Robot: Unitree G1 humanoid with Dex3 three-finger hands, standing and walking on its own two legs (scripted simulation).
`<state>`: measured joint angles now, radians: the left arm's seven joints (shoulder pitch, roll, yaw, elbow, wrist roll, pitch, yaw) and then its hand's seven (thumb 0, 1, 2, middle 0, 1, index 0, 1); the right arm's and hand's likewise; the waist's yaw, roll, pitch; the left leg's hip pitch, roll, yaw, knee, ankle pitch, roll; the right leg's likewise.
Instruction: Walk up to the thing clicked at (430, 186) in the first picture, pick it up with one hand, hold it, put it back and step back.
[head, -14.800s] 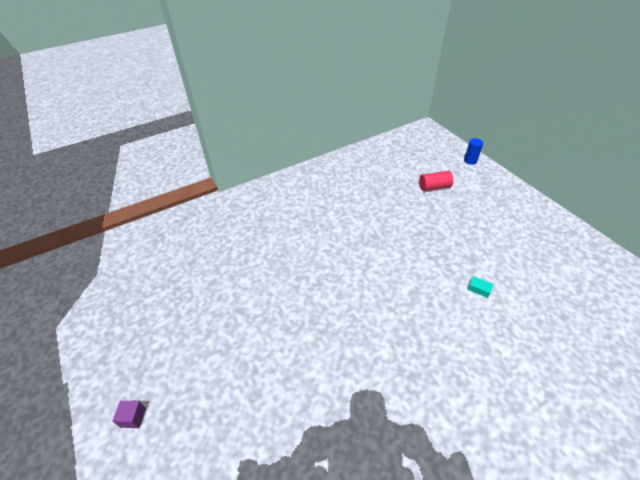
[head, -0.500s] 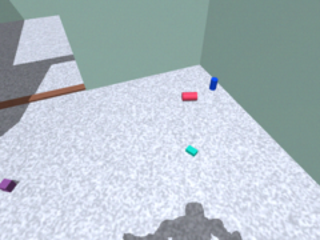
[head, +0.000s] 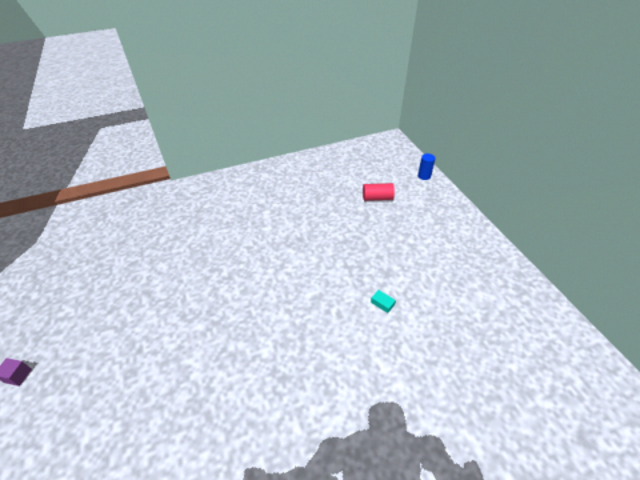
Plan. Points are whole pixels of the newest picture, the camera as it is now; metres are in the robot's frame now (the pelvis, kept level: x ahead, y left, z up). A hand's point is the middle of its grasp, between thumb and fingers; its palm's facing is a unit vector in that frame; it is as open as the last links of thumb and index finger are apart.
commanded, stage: stand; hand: right
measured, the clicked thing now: (378, 191) +1.50 -0.26 -0.74
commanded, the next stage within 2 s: walk up in 0.96 s
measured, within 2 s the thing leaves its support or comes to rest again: neither
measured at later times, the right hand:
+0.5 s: hand out of the picture +0.08 -0.25 -0.16, palm faces -0.04 +0.94 -0.35, open 7.4 cm
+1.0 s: hand out of the picture +0.09 -0.25 -0.15, palm faces -0.03 +0.94 -0.34, open 7.4 cm
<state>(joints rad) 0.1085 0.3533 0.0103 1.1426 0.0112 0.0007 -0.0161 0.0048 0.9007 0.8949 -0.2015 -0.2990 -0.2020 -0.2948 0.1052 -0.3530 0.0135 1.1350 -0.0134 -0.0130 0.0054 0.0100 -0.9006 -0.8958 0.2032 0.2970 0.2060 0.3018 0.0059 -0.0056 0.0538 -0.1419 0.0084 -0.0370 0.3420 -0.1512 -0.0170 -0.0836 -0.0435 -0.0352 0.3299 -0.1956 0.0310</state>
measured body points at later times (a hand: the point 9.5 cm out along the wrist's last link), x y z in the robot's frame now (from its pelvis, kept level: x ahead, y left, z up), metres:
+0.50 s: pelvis +0.01 +0.00 +0.00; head +0.02 +0.00 +0.45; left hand +0.08 +0.30 -0.14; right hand +0.08 -0.30 -0.13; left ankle +0.02 +0.13 -0.75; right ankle -0.01 -0.14 -0.75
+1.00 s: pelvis +0.01 +0.00 +0.00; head +0.02 +0.01 +0.45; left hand +0.09 +0.31 -0.13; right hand +0.09 -0.30 -0.13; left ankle +0.02 +0.13 -0.74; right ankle -0.01 -0.14 -0.74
